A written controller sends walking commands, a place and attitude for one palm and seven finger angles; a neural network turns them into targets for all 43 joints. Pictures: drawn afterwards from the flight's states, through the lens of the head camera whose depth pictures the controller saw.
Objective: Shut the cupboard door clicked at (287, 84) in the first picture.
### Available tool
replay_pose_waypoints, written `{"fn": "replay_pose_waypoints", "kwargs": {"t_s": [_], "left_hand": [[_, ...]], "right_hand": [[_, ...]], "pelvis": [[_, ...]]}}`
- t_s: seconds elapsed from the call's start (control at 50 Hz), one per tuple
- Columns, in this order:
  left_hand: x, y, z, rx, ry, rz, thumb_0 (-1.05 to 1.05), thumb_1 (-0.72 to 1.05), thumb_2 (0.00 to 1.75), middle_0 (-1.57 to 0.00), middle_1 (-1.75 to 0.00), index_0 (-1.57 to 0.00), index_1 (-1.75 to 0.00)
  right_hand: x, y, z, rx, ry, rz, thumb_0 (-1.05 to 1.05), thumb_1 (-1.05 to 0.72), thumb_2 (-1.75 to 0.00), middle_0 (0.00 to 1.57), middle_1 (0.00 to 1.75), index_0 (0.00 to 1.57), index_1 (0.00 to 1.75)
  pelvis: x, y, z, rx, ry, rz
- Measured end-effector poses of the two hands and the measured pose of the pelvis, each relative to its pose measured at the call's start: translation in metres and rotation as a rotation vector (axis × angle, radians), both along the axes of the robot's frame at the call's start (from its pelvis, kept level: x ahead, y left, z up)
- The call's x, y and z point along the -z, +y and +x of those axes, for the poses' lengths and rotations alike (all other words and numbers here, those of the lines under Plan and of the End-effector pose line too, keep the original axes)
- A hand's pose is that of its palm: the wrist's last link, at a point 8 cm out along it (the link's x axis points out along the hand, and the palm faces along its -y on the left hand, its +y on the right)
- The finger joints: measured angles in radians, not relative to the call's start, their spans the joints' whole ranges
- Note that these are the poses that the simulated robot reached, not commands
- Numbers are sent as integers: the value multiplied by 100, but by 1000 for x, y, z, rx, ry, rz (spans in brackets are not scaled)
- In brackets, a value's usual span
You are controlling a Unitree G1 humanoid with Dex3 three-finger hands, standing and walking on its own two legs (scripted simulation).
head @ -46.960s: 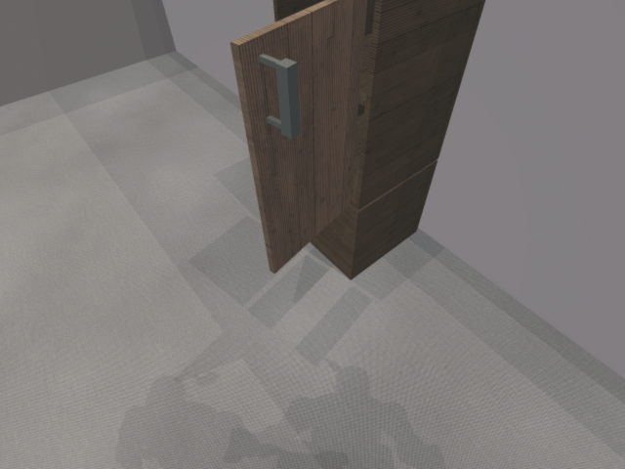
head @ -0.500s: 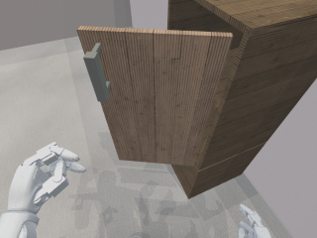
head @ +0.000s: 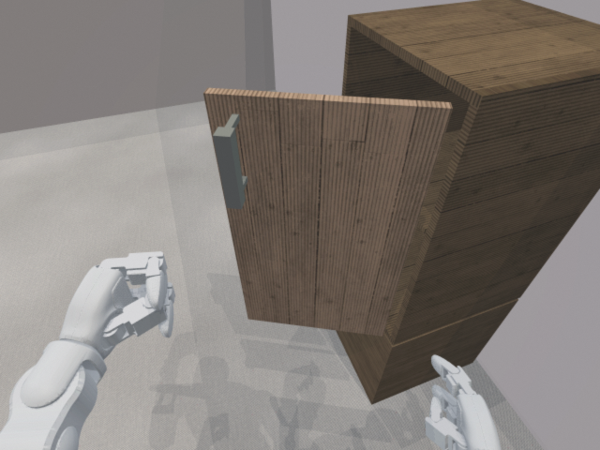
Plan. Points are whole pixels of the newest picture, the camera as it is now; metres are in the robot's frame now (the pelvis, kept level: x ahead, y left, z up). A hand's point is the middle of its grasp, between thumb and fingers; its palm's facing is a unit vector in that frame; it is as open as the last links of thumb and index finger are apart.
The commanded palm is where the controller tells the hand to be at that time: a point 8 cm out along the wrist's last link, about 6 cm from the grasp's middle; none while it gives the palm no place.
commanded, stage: raise the hand and make a fist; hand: left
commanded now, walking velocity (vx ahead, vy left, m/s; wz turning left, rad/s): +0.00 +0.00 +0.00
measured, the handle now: (234, 161) +0.46 +0.16 +0.17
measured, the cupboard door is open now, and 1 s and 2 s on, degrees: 61 61 61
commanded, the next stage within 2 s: bring the fist close to the handle in 0.50 s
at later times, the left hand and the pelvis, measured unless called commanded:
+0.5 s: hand (163, 289) +0.22 +0.17 +0.19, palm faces +0.06 -0.99 -0.11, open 3.1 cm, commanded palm +0.19 +0.21 +0.17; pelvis -0.01 -0.03 +0.01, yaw +0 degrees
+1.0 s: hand (193, 262) +0.28 +0.16 +0.16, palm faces -0.02 -1.00 -0.05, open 3.1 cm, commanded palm +0.26 +0.20 +0.17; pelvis +0.01 -0.03 +0.01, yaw +0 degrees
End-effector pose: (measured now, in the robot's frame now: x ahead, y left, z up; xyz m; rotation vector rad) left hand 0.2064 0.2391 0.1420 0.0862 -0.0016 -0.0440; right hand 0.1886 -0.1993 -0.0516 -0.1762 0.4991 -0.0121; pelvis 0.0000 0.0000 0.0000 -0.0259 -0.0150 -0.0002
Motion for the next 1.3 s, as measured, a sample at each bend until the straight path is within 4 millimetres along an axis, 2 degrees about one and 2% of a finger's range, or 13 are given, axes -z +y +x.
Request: {"fn": "replay_pose_waypoints", "kwargs": {"t_s": [0.16,0.22,0.32,0.36,0.46,0.52,0.68,0.86,1.02,1.06,1.18,1.22,1.3], "left_hand": [[-49,11,-2,-76,-167,19,1,89,90,-130,-150,-130,-150],[-46,3,0,-55,-124,-3,1,90,90,-130,-150,-130,-150],[-13,-15,-3,-10,50,-22,1,90,91,-130,-150,-130,-150],[-10,-20,-6,-19,51,-13,1,90,90,-130,-150,-130,-150],[-37,-20,-12,-78,-127,16,2,89,90,-130,-150,-130,-150],[-47,-20,-11,-87,-173,22,1,89,90,-130,-150,-130,-150],[-16,-33,5,-25,12,-5,1,90,90,-130,-150,-130,-150],[-44,-16,27,-79,-157,2,1,89,90,-130,-150,-130,-150],[-14,-23,55,-19,4,-39,1,90,90,-130,-150,-130,-150],[-16,-26,61,-21,-15,-38,1,90,90,-130,-150,-130,-150],[-40,-32,82,-15,-136,-36,2,90,90,-130,-150,-130,-150],[-40,-34,90,-9,-113,-43,1,90,90,-130,-150,-130,-150],[-24,-36,105,-10,0,-44,1,90,90,-130,-150,-130,-150]], "right_hand": [[-2,-13,-11,-6,11,-11,1,-90,-90,21,30,20,30],[-1,-20,-13,8,11,-1,1,-90,-90,21,30,20,30],[-2,-35,-17,42,13,0,1,-90,-90,21,30,20,30],[-3,-40,-19,46,10,-11,1,-90,-90,21,30,20,30],[-4,-50,-18,28,-1,-29,1,-90,-90,20,30,20,29],[-2,-53,-16,25,-2,-21,1,-90,-90,20,30,20,29],[3,-62,-10,55,9,-8,1,-90,-90,21,30,20,30],[3,-63,0,54,12,-24,1,-90,-90,20,30,20,30],[6,-58,3,80,40,-23,1,-90,-90,20,30,20,30],[6,-55,3,80,46,-28,1,-91,-90,20,30,20,29],[8,-47,1,76,67,-23,1,-90,-90,20,30,20,29],[10,-44,0,79,83,-15,1,-90,-90,20,30,20,30],[14,-42,-3,91,119,-3,1,-90,-90,21,30,20,30]], "pelvis": [[-5,-10,-7,-8,-41,6],[-6,-13,-9,-8,-46,8],[-7,-20,-11,2,-45,13],[-7,-23,-10,3,-47,15],[-7,-32,-8,-5,-56,17],[-7,-36,-7,-9,-58,15],[-6,-40,-1,3,-39,19],[-6,-39,10,3,-31,24],[-5,-31,12,8,-13,24],[-6,-29,13,9,-11,25],[-6,-24,17,10,-8,24],[-7,-22,17,10,-8,23],[-8,-20,18,16,-3,24]]}}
